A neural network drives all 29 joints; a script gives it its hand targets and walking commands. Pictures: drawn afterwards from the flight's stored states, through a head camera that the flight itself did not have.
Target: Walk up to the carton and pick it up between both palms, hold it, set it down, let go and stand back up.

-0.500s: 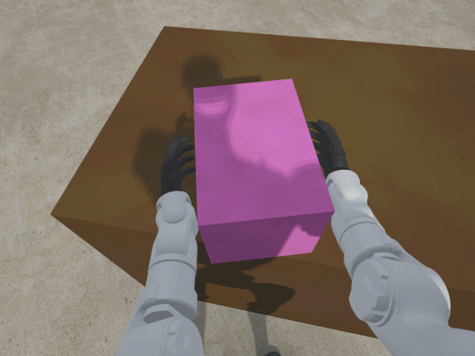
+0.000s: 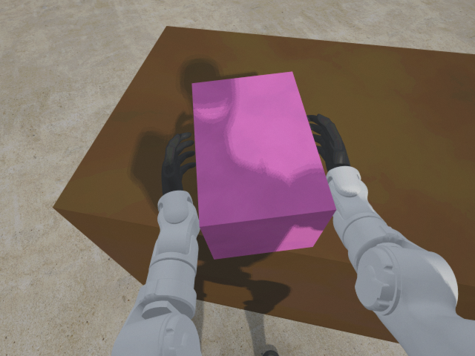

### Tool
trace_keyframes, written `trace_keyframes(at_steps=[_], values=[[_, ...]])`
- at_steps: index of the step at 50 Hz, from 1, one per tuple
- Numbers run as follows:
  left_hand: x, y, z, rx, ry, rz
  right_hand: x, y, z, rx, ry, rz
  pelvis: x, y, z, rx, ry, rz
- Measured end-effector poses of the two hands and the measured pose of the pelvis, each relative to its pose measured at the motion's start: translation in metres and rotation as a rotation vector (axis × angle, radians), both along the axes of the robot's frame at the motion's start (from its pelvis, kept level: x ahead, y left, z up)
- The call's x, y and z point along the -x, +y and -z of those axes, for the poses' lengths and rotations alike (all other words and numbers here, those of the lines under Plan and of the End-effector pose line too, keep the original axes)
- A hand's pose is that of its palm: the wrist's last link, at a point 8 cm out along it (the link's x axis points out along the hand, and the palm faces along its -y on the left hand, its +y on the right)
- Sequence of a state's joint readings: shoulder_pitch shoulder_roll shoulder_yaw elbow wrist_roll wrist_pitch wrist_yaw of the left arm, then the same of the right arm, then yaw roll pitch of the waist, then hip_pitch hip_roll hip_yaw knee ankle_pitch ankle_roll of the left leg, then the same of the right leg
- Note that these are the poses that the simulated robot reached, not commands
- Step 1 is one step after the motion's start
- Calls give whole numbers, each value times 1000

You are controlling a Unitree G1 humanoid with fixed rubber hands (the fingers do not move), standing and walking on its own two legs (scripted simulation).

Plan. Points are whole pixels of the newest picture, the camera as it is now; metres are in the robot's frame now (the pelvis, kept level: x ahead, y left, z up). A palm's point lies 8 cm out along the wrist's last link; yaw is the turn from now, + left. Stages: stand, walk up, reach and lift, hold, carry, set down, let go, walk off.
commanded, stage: reach and lift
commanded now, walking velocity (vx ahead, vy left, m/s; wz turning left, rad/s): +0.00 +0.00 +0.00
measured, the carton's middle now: (252, 165) +0.44 +0.03 +0.03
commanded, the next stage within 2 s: none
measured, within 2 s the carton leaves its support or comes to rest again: neither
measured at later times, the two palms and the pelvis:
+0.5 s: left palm (176, 168) +0.39 +0.15 +0.09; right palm (347, 154) +0.43 -0.12 +0.09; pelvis +0.00 +0.00 +0.00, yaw +0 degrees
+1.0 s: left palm (153, 143) +0.38 +0.17 +0.15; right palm (350, 156) +0.39 -0.11 +0.14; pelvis +0.00 +0.03 +0.00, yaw +2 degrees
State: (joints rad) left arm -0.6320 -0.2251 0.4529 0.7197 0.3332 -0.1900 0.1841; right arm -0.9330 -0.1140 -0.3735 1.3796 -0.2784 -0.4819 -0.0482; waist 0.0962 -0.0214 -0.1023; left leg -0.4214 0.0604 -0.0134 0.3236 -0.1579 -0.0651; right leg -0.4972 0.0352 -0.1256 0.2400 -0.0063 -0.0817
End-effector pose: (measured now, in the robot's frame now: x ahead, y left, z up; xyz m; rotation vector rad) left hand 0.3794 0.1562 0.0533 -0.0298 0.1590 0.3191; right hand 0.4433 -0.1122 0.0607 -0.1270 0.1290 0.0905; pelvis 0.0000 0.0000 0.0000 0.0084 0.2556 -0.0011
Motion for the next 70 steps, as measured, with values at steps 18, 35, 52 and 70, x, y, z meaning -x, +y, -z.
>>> trace_keyframes(at_steps=[18,35,52,70], values=[[-2,-11,-7,23,20,50,13,-13,-12,22,18,56,4,-4,2,-1,-22,-1],[-4,9,-75,-26,-1,102,26,5,-65,-78,10,126,-5,8,-4,11,-224,-43],[-1,10,-105,-50,13,222,62,4,-84,-81,20,243,2,35,-5,19,-343,-35],[3,5,-123,-102,30,288,84,1,-79,-120,32,301,9,56,-4,26,-382,-12]])
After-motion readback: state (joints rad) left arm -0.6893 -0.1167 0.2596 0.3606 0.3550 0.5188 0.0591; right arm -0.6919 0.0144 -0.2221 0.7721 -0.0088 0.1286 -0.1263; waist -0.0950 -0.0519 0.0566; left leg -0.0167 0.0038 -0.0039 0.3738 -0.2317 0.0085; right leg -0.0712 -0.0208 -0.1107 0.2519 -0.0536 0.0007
